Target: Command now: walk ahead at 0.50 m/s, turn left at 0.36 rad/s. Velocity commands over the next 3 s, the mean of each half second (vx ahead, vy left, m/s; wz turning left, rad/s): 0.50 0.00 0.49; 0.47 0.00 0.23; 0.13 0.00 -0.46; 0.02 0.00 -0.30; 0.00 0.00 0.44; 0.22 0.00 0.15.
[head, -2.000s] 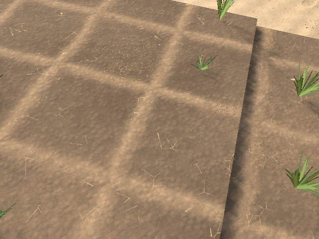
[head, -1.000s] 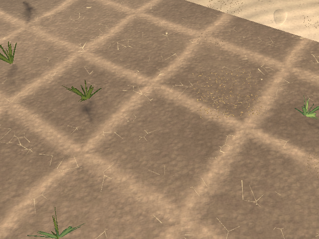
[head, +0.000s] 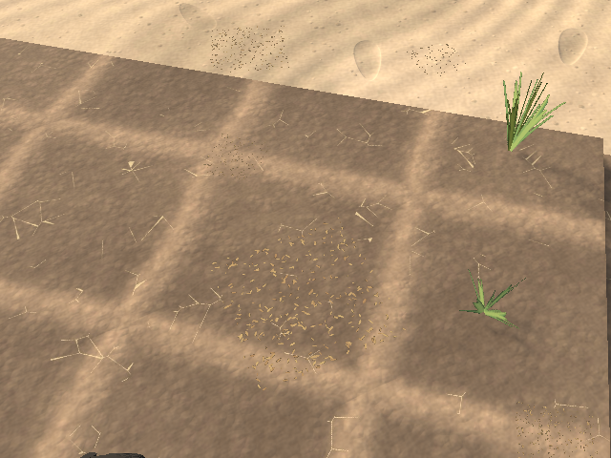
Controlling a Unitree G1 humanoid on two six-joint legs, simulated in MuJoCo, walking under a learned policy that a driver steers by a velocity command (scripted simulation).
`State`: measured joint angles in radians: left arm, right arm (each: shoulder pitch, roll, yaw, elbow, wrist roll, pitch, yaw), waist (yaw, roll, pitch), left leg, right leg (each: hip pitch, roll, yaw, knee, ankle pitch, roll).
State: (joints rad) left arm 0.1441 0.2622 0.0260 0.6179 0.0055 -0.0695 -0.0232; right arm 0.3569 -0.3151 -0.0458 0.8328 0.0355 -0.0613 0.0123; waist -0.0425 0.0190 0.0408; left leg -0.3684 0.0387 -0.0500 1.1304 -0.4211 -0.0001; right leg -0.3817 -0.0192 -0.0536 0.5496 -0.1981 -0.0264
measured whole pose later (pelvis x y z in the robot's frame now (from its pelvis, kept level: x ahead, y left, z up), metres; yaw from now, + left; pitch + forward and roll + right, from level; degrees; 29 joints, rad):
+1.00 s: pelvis +0.55 +0.13 -0.01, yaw +22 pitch +2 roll +0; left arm 0.12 0.29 0.04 0.69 0.00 -0.10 -0.05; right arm 0.31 -0.30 -0.05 0.76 -0.01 -0.04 -0.01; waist -0.03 0.01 0.03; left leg -0.22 -0.07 -0.10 1.04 -0.52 0.00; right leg -0.45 0.06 -0.01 0.54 -0.13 -0.07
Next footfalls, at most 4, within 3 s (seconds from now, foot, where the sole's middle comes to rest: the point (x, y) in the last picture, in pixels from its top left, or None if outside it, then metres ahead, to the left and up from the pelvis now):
0.40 left None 0.35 0.18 -0.77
0.92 right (271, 353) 0.70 0.11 -0.77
1.46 left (179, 340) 0.75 0.33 -0.77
1.88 right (293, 350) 0.71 0.05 -0.77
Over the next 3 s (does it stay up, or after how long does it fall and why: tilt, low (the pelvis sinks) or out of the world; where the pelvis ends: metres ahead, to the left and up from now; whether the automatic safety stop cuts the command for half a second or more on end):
stays up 0.76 0.20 0.01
